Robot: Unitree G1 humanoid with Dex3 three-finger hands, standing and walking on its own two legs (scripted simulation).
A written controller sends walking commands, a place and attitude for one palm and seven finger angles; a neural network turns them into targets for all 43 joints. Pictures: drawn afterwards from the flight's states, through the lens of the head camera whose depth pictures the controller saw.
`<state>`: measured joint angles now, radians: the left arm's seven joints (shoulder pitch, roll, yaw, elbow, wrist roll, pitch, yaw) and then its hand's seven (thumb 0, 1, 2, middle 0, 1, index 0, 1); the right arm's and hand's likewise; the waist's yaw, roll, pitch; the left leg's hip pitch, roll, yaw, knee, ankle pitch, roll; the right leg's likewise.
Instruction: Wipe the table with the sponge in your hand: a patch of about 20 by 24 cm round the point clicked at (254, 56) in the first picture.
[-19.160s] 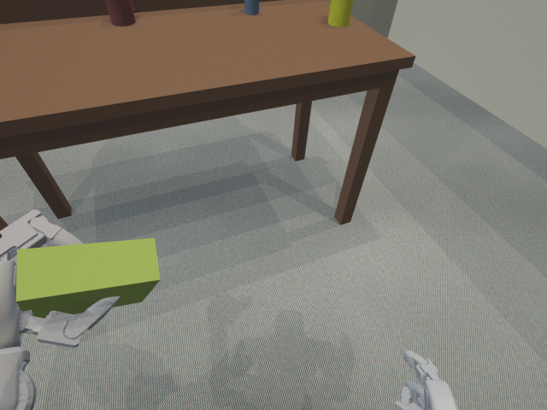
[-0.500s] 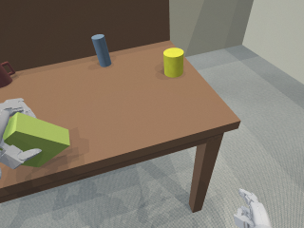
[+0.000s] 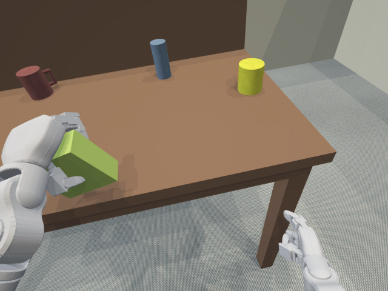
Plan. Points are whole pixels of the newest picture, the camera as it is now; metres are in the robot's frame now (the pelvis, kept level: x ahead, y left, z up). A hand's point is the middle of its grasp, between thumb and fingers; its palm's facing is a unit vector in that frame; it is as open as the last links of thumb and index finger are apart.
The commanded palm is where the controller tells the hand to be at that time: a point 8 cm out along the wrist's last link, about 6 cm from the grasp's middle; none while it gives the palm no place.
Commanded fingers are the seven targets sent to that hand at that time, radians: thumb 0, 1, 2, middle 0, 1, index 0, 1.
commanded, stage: turn the palm down, sponge in hand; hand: left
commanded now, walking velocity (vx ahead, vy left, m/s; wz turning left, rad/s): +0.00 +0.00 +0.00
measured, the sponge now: (79, 171) +0.25 +0.27 +0.15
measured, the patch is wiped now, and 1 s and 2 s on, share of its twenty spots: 0.00 0.00 0.00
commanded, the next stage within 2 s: move the sponge above the wiping area in 0.74 s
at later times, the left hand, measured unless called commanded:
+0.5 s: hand (62, 159) +0.23 +0.26 +0.21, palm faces +0.25 -0.07 -0.97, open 8.9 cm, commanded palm +0.18 +0.28 +0.30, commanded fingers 0.00 0.10 1.30 -1.20 -1.60 -1.20 -1.60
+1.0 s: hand (48, 136) +0.24 +0.27 +0.25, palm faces +0.35 +0.02 -0.94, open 8.9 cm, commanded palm +0.19 +0.27 +0.30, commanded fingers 0.00 0.10 1.30 -1.20 -1.60 -1.20 -1.60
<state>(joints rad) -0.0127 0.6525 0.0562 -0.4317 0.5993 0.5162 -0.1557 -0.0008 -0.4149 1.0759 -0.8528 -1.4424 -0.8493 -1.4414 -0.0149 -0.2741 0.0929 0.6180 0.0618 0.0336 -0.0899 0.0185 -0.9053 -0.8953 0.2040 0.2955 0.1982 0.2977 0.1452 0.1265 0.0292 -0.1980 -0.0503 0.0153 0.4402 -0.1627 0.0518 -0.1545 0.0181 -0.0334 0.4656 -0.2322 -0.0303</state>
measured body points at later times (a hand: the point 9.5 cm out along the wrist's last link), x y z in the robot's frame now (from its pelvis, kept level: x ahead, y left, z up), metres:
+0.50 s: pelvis -0.02 +0.00 +0.00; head -0.03 -0.04 +0.45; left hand +0.21 +0.26 +0.27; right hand +0.26 -0.16 -0.06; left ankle +0.05 +0.09 -0.74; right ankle +0.02 -0.10 -0.74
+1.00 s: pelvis -0.01 -0.01 +0.00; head -0.04 -0.07 +0.45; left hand +0.22 +0.27 +0.30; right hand +0.26 -0.19 -0.07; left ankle +0.05 +0.09 -0.74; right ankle +0.02 -0.10 -0.74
